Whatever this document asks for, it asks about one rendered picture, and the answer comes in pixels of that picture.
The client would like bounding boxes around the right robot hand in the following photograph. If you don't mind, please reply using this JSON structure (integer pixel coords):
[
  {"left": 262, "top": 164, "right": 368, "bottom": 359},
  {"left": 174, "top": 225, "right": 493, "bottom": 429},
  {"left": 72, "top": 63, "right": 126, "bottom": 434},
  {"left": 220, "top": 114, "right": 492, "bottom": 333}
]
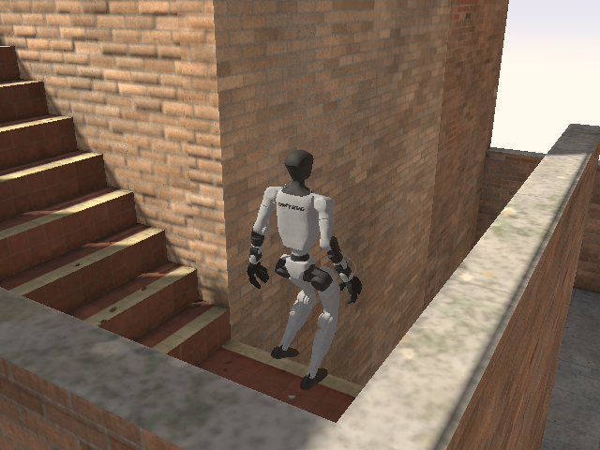
[{"left": 339, "top": 276, "right": 362, "bottom": 304}]

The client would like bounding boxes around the right robot shin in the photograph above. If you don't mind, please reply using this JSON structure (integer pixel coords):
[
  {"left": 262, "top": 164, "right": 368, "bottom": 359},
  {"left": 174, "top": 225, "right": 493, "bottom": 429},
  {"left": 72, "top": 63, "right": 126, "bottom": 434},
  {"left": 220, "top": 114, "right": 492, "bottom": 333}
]
[{"left": 307, "top": 317, "right": 338, "bottom": 379}]

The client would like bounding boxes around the robot left forearm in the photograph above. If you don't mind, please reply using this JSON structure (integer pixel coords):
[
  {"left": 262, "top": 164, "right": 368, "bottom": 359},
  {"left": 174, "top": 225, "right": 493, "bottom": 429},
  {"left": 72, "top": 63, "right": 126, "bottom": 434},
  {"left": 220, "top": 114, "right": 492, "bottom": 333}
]
[{"left": 249, "top": 223, "right": 264, "bottom": 264}]

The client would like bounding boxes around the robot right forearm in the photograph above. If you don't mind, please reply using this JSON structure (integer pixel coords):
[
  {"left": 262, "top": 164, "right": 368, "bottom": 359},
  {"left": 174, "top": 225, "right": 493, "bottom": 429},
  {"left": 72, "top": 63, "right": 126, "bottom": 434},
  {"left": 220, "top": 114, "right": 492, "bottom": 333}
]
[{"left": 327, "top": 236, "right": 353, "bottom": 282}]

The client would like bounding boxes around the left robot hand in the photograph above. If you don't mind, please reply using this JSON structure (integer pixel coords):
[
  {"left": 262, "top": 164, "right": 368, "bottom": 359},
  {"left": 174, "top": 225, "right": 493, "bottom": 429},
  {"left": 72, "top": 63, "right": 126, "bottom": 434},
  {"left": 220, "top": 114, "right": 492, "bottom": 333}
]
[{"left": 247, "top": 262, "right": 269, "bottom": 289}]

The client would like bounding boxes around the left robot shin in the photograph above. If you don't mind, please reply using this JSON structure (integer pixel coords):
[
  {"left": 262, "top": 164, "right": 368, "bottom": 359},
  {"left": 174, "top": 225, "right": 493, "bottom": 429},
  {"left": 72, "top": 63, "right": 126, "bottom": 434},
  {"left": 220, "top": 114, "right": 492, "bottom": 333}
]
[{"left": 279, "top": 291, "right": 313, "bottom": 351}]

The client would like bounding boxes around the left robot upper arm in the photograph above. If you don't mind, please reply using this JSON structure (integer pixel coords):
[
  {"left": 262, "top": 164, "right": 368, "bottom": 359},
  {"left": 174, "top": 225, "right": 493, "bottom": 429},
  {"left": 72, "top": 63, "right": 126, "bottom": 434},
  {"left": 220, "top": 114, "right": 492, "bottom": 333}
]
[{"left": 253, "top": 187, "right": 284, "bottom": 235}]

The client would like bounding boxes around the right robot upper arm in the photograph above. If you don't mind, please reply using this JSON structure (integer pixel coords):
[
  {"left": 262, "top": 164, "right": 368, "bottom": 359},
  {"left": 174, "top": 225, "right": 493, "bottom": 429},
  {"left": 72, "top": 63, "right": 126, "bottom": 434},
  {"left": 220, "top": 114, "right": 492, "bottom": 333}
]
[{"left": 313, "top": 193, "right": 334, "bottom": 250}]

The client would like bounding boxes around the robot shin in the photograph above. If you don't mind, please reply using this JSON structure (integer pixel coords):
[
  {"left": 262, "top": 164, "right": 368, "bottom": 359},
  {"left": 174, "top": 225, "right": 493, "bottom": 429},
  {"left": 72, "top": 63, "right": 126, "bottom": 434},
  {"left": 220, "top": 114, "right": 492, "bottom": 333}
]
[
  {"left": 307, "top": 317, "right": 338, "bottom": 379},
  {"left": 279, "top": 291, "right": 313, "bottom": 351}
]

